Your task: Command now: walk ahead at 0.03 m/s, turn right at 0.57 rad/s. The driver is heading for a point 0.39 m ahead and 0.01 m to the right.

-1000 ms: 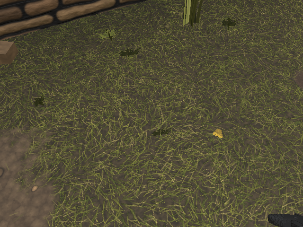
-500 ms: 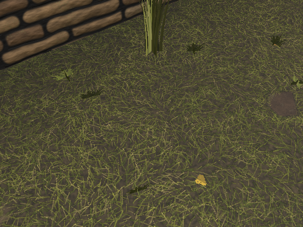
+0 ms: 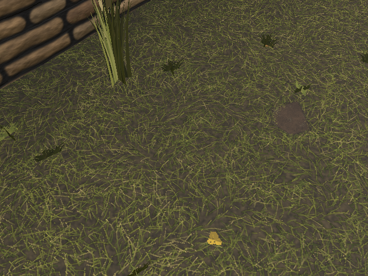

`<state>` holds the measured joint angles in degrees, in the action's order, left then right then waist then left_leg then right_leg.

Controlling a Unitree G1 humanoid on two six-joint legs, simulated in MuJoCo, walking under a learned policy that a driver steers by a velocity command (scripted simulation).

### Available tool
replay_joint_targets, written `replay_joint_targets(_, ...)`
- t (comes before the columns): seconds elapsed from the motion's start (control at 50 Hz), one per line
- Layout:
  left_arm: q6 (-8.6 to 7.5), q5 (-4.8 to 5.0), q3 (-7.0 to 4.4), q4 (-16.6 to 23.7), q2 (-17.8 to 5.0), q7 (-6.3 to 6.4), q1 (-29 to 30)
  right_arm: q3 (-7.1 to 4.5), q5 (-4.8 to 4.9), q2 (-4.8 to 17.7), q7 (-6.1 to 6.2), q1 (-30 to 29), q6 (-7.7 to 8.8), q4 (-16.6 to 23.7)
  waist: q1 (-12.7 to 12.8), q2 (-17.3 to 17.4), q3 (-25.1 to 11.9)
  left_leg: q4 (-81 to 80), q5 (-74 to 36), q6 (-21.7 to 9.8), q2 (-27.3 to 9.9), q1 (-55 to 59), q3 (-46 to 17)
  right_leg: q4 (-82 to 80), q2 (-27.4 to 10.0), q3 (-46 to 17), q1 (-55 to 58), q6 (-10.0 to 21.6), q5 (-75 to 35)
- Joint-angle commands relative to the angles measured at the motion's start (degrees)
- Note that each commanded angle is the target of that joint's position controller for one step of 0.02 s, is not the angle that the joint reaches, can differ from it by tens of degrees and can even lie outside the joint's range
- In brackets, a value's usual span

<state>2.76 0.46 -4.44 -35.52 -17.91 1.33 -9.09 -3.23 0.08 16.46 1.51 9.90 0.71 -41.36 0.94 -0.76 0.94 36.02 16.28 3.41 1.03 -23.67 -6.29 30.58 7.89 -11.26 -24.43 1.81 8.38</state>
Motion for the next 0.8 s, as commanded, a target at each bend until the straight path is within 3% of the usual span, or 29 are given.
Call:
replay_joint_targets(0.02,-0.05,0.57,-1.66,4.23,-6.2,0.29,0.1,-2.91,-0.45,8.49,-0.28,4.84,1.66,2.89,-2.08,-5.33,-8.51,-14.48,-6.59,-3.76,-5.67,12.89,-2.39,-1.72,-9.58,-13.51,3.03,4.75,6.36)
replay_joint_targets(0.04,-0.29,0.39,-1.05,4.98,-3.41,0.0,-2.72,-4.13,-1.87,14.17,0.15,2.79,0.97,3.72,1.51,10.66,-7.28,-16.82,-14.95,-10.76,-18.54,17.15,-15.44,10.23,-1.09,-2.39,-6.92,0.8,20.96)
replay_joint_targets(0.06,-1.23,-0.01,-2.14,5.81,-7.12,-0.24,-0.93,-4.12,-3.4,12.95,-0.02,2.82,0.77,3.9,-0.33,17.88,-6.08,-19.21,-20.55,-18.06,-24.94,14.04,-24.37,24.09,0.09,3.25,-12.42,-1.92,27.66)
replay_joint_targets(0.08,-1.41,-0.01,-3.3,4.55,-10.19,-0.37,-1.75,-3.29,-2.99,10.02,0.26,0.49,0.86,5.27,0.02,12.29,-5.68,-18.01,-21.5,-18.06,-23.68,13.41,-20.5,32.39,-2.7,2.14,-12.32,-3.17,24.42)
replay_joint_targets(0.1,-0.88,0.37,-3.58,3.01,-9.95,-0.25,-2.87,-2.78,-2.02,7.9,0.52,-1.79,0.75,5.68,0.77,8.92,-4.81,-16.62,-21.71,-15.35,-19.81,13.15,-14.19,35.71,-3.29,3.06,-12.38,-4.19,21.07)
replay_joint_targets(0.12,-0.19,0.21,-3.3,1.97,-8.46,0.11,-3.65,-2.39,-1.11,6.72,0.66,-2.5,0.63,5.97,0.55,7.74,-4.42,-15.65,-21.8,-13.63,-16.95,13.84,-10.28,38.46,-3.57,3.48,-12.61,-5.28,18.66)
replay_joint_targets(0.16,0.26,0.26,-2.02,2.43,-4.91,-0.23,-2.82,-2.01,-0.42,6.36,0.95,0.13,0.2,5.08,-1.03,8.21,-4.11,-18.45,-8.68,-13.14,-14.22,15.11,-6.7,38.07,-4.54,5.92,-13.95,-6.04,13.8)
replay_joint_targets(0.2,-0.39,0.6,-1.11,4.05,-3.36,-0.76,0.92,-2.26,-0.24,7.08,1.12,3.62,-0.1,4.12,-3.74,11.44,-3.08,-21.61,5.05,-13.44,-13.49,17.78,-7.12,31.01,-5.27,8.42,-15.08,-6.22,12.58)
replay_joint_targets(0.26,-1.88,0.31,-0.04,4.64,-1.78,-1.59,3.36,-2.71,0.04,8.73,0.66,5.11,0.45,3.27,-4.88,12.47,-2.49,-23.52,8.38,-13.72,-14.56,17.08,-6.78,17.93,-7.0,10.61,-8.32,-4.93,14.53)
replay_joint_targets(0.32,-3.4,0.4,0.05,3.65,-2.39,-2.24,2.63,-3.25,0.85,10.52,-0.34,5.83,0.99,2.25,-4.62,12.49,-0.61,-23.65,6.3,-14.44,-14.99,12.26,-5.21,6.55,-6.68,13.66,1.64,-2.4,15.3)
replay_joint_targets(0.36,-4.21,0.66,-0.1,1.65,-2.35,-2.56,-1.25,-3.1,1.77,10.58,-1.02,5.36,0.9,1.6,-2.04,10.61,-0.04,-21.59,6.32,-14.2,-14.6,8.88,-4.33,-4.57,-5.9,15.07,10.14,-0.2,7.04)
replay_joint_targets(0.38,-4.37,0.7,-0.29,0.13,-2.4,-2.49,-4.21,-2.69,1.84,9.53,-1.29,5.62,0.95,1.19,-0.5,9.32,-0.51,-19.22,5.28,-13.29,-13.7,6.01,-3.43,-8.54,-5.27,15.3,16.4,0.79,4.94)
replay_joint_targets(0.4,-4.45,0.84,-0.62,-1.04,-3.18,-2.1,-8.55,-1.75,1.39,6.79,-1.59,5.11,1.43,1.08,1.68,7.62,-2.97,-14.5,4.49,-10.96,-12.09,0.93,-1.39,-8.52,-7.61,11.81,25.5,1.77,4.7)
replay_joint_targets(0.42,-4.49,0.43,-1.24,-2.07,-6.1,-1.42,-15.15,-0.09,0.08,1.75,-2.29,2.51,2.21,2.49,4.14,-2.08,-6.27,1.67,7.28,-6.63,-6.9,-7.77,4.97,-11.5,-17.9,-1.89,34.67,4.41,6.74)
replay_joint_targets(0.44,-4.51,-0.24,-3.06,-1.97,-13.8,-1.66,-17.21,-0.12,0.3,2.03,-2.1,0.2,3.55,6.13,4.54,-14.68,-4.53,14.68,15.62,-4.01,-1.24,-22.8,9.29,-16.42,-29.31,-21.38,36.24,13.14,16.39)
replay_joint_targets(0.46,-5.42,-0.21,-2.52,-2.47,-10.95,-1.83,-17.58,-1.47,1.46,6.91,-1.87,-2.25,4.36,6.57,5.94,-10.8,-1.08,24.59,17.47,-3.79,-4.24,-28.08,4.95,-18.52,-30.83,-25.52,32.84,17.26,23.04)
replay_joint_targets(0.48,-6.16,-0.1,-1.26,-2.42,-7.47,-1.84,-15.45,-2.03,2.08,8.35,-2.27,-1.61,4.69,6.01,4.3,-9.65,2.14,27.4,11.95,-4.6,-6.21,-30.78,3.43,-19.05,-28.21,-21.17,31.83,15.7,25.28)
replay_joint_targets(0.54,-6.67,-0.33,-0.08,-1.77,-4.72,-1.8,-10.31,-1.92,0.44,6.82,-3.02,-1.28,5.08,4.41,1.5,-6.59,4.29,23.98,-0.7,-4.18,-8.32,-28.62,3.62,-21.39,-22.65,-9.5,26.91,11.81,8.83)
replay_joint_targets(0.6,-6.52,-0.37,-0.21,-2.36,-5.08,-1.29,-9.73,-0.6,0.18,3.41,-3.62,-2.86,4.98,4.2,1.24,-4.81,2.98,14.56,-9.69,-2.07,-6.98,-21.85,6.18,-22.37,-19.04,0.0,22.55,10.61,-4.43)
replay_joint_targets(0.66,-6.59,0.12,-0.71,-4.22,-6.86,-0.93,-12.34,0.5,0.64,1.62,-4.07,-8.14,5.0,5.47,2.97,-5.03,3.56,2.68,-17.17,-1.77,-4.67,-13.71,7.57,-22.6,-17.85,4.36,18.27,9.33,-6.49)
replay_joint_targets(0.7,-6.75,0.72,-1.08,-5.61,-8.01,-0.96,-14.27,0.49,1.06,2.39,-4.52,-10.49,4.95,6.38,3.4,-5.08,4.41,-1.18,-19.01,-2.64,-3.99,-11.03,7.08,-22.92,-19.67,3.84,18.47,9.21,-5.18)
replay_joint_targets(0.74,-6.47,0.81,-1.22,-6.72,-8.23,-0.84,-14.12,0.07,0.77,3.65,-4.88,-10.89,5.07,6.86,2.3,-4.88,5.07,-4.64,-18.68,-4.27,-3.24,-9.42,6.36,-20.12,-20.68,4.17,20.89,7.87,-12.65)
replay_joint_targets(0.78,-5.93,0.62,-1.51,-7.33,-9.06,-0.53,-13.54,-0.79,0.05,5.45,-4.87,-7.32,5.24,6.06,-0.13,-5.66,1.73,-5.98,-17.27,-6.01,-1.44,-3.5,6.99,-13.82,-20.47,4.95,24.07,5.78,-26.08)
replay_joint_targets(0.8,-5.65,0.61,-1.5,-7.13,-9.16,-0.33,-12.54,-1.58,-0.46,6.79,-4.52,-2.13,5.25,4.49,-3.09,-5.59,-2.26,-6.81,-18.39,-7.29,0.41,4.23,8.52,-7.24,-18.63,6.22,24.0,4.25,-34.67)
